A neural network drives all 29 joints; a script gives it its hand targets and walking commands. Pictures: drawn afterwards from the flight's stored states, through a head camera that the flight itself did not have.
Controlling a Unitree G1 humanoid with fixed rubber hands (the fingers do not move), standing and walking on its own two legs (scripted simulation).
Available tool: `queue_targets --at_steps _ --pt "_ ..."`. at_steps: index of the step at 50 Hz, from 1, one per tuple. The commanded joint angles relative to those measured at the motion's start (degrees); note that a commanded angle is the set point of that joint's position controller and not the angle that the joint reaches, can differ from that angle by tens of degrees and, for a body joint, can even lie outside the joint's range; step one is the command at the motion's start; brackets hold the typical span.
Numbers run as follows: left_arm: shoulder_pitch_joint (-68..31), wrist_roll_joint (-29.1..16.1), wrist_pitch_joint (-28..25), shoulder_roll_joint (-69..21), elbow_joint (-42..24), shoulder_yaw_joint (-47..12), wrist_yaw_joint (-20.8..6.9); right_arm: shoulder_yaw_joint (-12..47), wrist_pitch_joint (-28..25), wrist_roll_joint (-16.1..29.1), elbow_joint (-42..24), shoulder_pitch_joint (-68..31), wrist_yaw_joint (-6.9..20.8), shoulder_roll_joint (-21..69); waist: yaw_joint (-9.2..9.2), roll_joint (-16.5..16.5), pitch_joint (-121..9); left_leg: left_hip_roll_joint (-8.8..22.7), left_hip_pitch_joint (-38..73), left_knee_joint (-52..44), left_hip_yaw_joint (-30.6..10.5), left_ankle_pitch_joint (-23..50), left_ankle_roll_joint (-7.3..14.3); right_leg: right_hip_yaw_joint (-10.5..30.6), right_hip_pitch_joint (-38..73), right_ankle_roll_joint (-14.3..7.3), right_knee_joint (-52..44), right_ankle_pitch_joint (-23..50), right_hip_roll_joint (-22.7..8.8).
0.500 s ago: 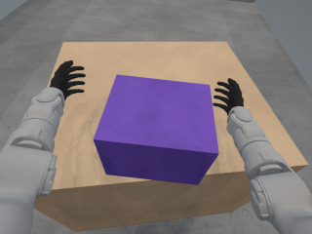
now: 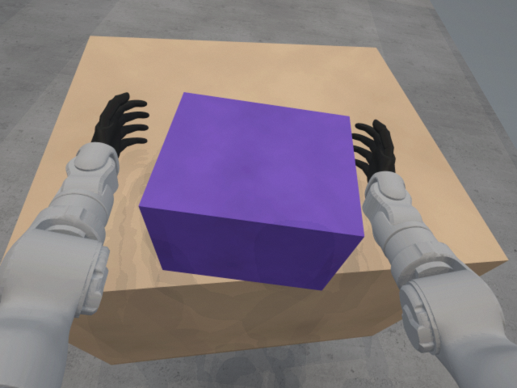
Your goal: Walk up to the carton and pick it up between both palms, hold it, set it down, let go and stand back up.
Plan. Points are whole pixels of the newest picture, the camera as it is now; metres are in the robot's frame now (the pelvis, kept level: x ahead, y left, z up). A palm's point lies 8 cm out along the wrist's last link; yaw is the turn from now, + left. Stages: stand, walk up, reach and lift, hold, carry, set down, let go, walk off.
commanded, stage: reach and lift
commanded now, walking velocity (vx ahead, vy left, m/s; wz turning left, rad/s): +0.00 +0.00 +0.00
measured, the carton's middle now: (254, 194) +0.42 -0.03 +0.04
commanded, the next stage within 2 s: none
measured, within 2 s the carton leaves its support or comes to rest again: leaves its support in 1.94 s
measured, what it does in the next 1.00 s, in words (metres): stands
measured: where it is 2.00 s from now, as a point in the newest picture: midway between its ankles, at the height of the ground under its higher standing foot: outside the picture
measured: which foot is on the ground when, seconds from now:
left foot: down 0.00-1.00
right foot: down 0.00-1.00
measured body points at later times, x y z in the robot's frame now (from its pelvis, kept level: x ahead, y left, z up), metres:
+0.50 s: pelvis -0.02 +0.00 -0.01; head +0.06 +0.04 +0.43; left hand +0.49 +0.16 +0.09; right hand +0.42 -0.22 +0.09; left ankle +0.00 +0.09 -0.71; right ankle +0.01 -0.11 -0.71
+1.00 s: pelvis +0.00 +0.02 +0.01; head +0.07 +0.05 +0.45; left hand +0.49 +0.15 +0.09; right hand +0.42 -0.21 +0.10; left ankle +0.00 +0.09 -0.71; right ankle +0.01 -0.11 -0.71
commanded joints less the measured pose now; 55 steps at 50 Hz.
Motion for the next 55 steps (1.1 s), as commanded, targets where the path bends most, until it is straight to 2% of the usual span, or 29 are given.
queue_targets --at_steps 1,3,5,7,10,11,12,14,17,21,23,24,25,28,29,30,31,32,34,35,38,39,43,44,45,46,51,52,55 --pt "-31.6 -1.3 -2.0 7.7 -8.4 -1.3 1.6 -3.6 -0.5 -1.5 -7.7 -27.7 0.9 -9.2 0.52 11.6 -31.6 -0.4 28.8 -2.9 -3.4 26.7 -5.8 1.3 7.0 1.0 -3.1 15.6 0.4" --pt "-32.0 -3.0 -2.8 7.3 -6.2 -2.0 1.5 -3.4 0.5 -3.4 -8.6 -28.1 0.6 -6.2 0.12 8.9 -30.5 -1.0 24.3 -3.5 -2.8 20.1 -4.3 2.1 8.4 1.2 -2.5 13.5 -0.6" --pt "-32.7 -4.7 -3.7 4.7 -6.1 -4.0 1.4 -3.4 0.6 -4.4 -10.2 -30.0 0.6 -4.5 -0.22 7.7 -33.5 -1.2 21.0 -2.9 -2.6 19.4 -3.8 2.5 9.1 1.2 -0.9 14.8 -0.9" --pt "-34.2 -4.4 -3.8 3.7 -5.0 -4.7 1.0 -5.2 0.9 -5.8 -8.5 -30.9 0.2 -3.5 -1.58 9.1 -33.4 -1.5 19.6 -2.0 -2.8 18.5 -4.2 2.7 8.2 1.0 -0.1 15.1 -1.3" --pt "-35.3 -2.3 -3.7 2.7 -5.8 -3.2 1.3 -7.0 0.7 -7.4 -6.5 -31.6 -0.7 -2.2 -1.55 10.6 -35.6 -1.2 20.8 -0.7 -2.9 19.8 -4.7 2.5 7.2 0.7 0.5 14.5 -1.2" --pt "-33.6 -2.2 -3.7 3.8 -5.4 -1.2 1.3 -5.6 0.5 -7.4 -9.1 -31.9 -1.1 -1.0 -0.03 7.5 -37.2 -1.6 19.2 0.3 -2.0 20.4 -3.8 3.3 10.2 1.3 0.8 16.2 -1.5" --pt "-33.2 -1.9 -3.7 3.1 -3.7 -1.5 1.1 -6.0 0.8 -8.1 -8.6 -31.7 -1.6 0.0 -1.21 6.2 -37.5 -1.6 17.5 -0.4 -2.3 18.7 -3.2 3.5 12.1 1.8 1.2 17.1 -1.7" --pt "-32.0 -1.2 -3.8 2.2 -4.3 0.0 0.9 -4.7 0.8 -8.0 -10.5 -31.9 -2.2 3.4 0.08 4.0 -37.8 -2.2 13.5 0.1 -1.7 18.4 -2.4 4.4 16.1 2.3 2.2 19.5 -2.0" --pt "-32.6 2.0 -2.9 3.2 -4.2 2.7 1.1 -6.4 1.5 -9.3 -11.9 -32.2 -3.3 3.5 0.24 5.3 -38.3 -2.6 11.2 -1.5 -1.2 16.3 -2.3 5.2 20.4 2.5 2.5 20.9 -2.3" --pt "-32.3 3.7 -1.0 2.1 -5.0 4.4 1.7 -5.4 2.8 -8.5 -13.3 -32.2 -3.7 5.7 2.6 7.4 -34.4 -2.1 13.6 -2.5 -0.9 17.3 -2.7 5.2 18.5 1.8 1.0 18.0 -2.1" --pt "-33.5 2.7 -1.4 -0.4 -8.2 3.4 1.6 -6.1 3.2 -9.3 -15.3 -32.4 -3.1 7.5 1.31 7.2 -36.2 -2.3 14.4 -3.2 -0.8 16.7 -2.8 5.1 18.3 1.9 0.2 17.8 -2.0" --pt "-33.9 3.2 -1.4 0.5 -7.9 3.9 1.4 -6.0 3.6 -9.3 -15.2 -32.1 -2.9 7.3 1.81 7.6 -35.6 -2.5 13.9 -3.8 -0.5 15.8 -2.7 5.4 18.9 2.0 0.1 17.7 -2.4" --pt "-34.3 3.2 -1.6 0.2 -9.6 3.5 1.5 -7.8 3.4 -10.6 -15.9 -32.1 -3.1 6.6 0.46 7.8 -37.3 -2.2 15.0 -3.9 -0.6 15.7 -3.0 4.9 18.3 2.1 0.3 17.7 -2.0" --pt "-35.2 4.8 -1.6 -0.5 -10.3 3.9 2.1 -9.6 3.2 -11.8 -13.1 -30.8 -2.7 5.7 0.73 11.8 -36.7 -1.3 21.1 -3.7 -1.3 20.2 -4.8 3.5 14.3 0.9 -1.0 17.4 -1.2" --pt "-34.4 4.6 -1.4 -1.3 -9.0 3.8 1.7 -9.3 3.3 -12.0 -13.0 -30.9 -2.5 6.2 0.74 10.9 -35.8 -1.2 22.4 -3.3 -1.5 21.5 -4.8 3.5 14.2 0.7 -1.3 17.7 -1.1" --pt "-33.5 4.5 -2.0 -3.2 -11.2 3.7 1.7 -9.2 2.6 -11.7 -14.5 -30.2 -2.1 7.3 1.45 11.8 -37.4 -1.1 23.5 -3.3 -1.6 23.4 -5.2 3.4 13.9 0.5 -1.8 17.8 -0.9" --pt "-32.9 5.5 -2.3 -1.7 -10.9 5.8 1.6 -8.7 2.5 -12.0 -14.7 -29.0 -1.9 7.6 2.13 10.5 -37.0 -1.4 23.4 -3.2 -1.0 24.3 -4.7 3.8 16.0 0.8 -2.0 19.8 -1.0" --pt "-33.4 6.2 -2.6 -3.0 -11.8 5.8 1.5 -9.4 2.1 -12.2 -14.6 -29.8 -1.5 8.0 1.98 11.5 -36.9 -1.2 24.2 -3.4 -1.5 26.3 -5.2 3.3 15.8 0.8 -2.1 20.8 -0.8" --pt "-32.1 7.6 -2.9 -1.8 -11.3 7.8 1.6 -10.0 1.3 -13.6 -14.3 -28.0 -1.3 7.0 2.63 10.1 -36.4 -1.3 24.5 -4.1 -1.1 27.1 -5.2 3.2 17.8 1.3 -2.3 22.2 -0.9" --pt "-32.5 7.5 -3.2 -1.7 -10.2 8.4 1.7 -9.6 1.2 -13.9 -14.9 -29.8 -1.2 8.3 3.24 7.8 -35.1 -1.5 21.9 -4.3 -0.9 25.0 -4.1 3.8 19.2 1.6 -2.3 21.6 -1.3" --pt "-33.0 8.1 -4.3 -5.9 -10.7 8.5 0.6 -11.7 0.7 -18.0 -16.9 -30.4 -0.1 13.2 2.04 5.6 -34.2 -1.5 18.9 -6.8 -0.7 20.0 -2.9 3.9 21.7 1.9 -2.6 21.0 -2.2" --pt "-34.0 9.2 -4.7 -7.6 -10.1 8.7 0.1 -12.1 0.8 -19.3 -15.4 -29.9 0.7 15.5 2.14 6.6 -32.6 -1.5 18.9 -7.4 -0.5 18.4 -2.8 3.9 21.1 1.8 -3.0 18.8 -2.4" --pt "-32.4 16.2 -6.2 -19.5 -9.9 11.4 -3.0 -12.8 -1.7 -26.2 -14.6 -27.6 4.7 26.9 2.68 8.1 -32.2 -0.9 26.7 -8.1 -0.3 24.9 -4.2 2.6 22.3 1.7 -4.9 22.6 -1.8" --pt "-33.4 18.7 -6.8 -23.5 -9.7 13.0 -4.1 -13.2 -2.7 -28.7 -14.6 -27.5 6.0 32.1 3.13 8.9 -31.2 -1.2 27.4 -7.9 -0.1 26.8 -4.5 2.7 23.6 1.6 -5.1 24.5 -1.9" --pt "-32.4 20.9 -7.6 -26.4 -9.1 14.9 -4.9 -12.3 -3.8 -30.3 -16.2 -27.2 7.2 36.1 4.74 9.4 -31.8 -1.5 27.4 -7.9 0.4 28.7 -4.5 2.9 26.8 1.7 -4.9 27.2 -2.0" --pt "-31.5 22.2 -8.2 -29.5 -8.1 15.5 -5.6 -12.6 -4.1 -31.9 -15.7 -26.9 8.4 38.9 4.18 8.3 -30.9 -1.4 26.6 -8.7 0.3 27.8 -4.3 3.0 29.4 1.8 -4.9 28.2 -2.0" --pt "-30.3 23.1 -9.9 -33.6 -8.5 16.6 -5.8 -10.9 -4.8 -34.0 -14.3 -23.9 11.7 43.1 5.12 9.1 -26.1 -0.3 28.0 -11.6 -0.5 30.0 -4.7 3.2 30.8 1.3 -5.7 29.4 -1.7" --pt "-30.2 23.1 -9.9 -32.5 -6.5 18.0 -6.2 -10.3 -4.6 -34.3 -14.8 -24.0 11.8 43.7 5.46 6.8 -25.1 -1.0 25.5 -11.8 0.4 27.4 -3.4 4.4 33.1 1.5 -5.8 31.0 -2.4" --pt "-28.6 23.9 -9.4 -34.0 -7.2 17.0 -6.0 -12.5 -4.4 -36.1 -13.1 -21.5 12.0 43.0 3.93 7.8 -22.7 0.0 27.8 -13.5 -0.5 28.6 -4.3 3.8 32.9 1.6 -6.5 29.6 -2.1"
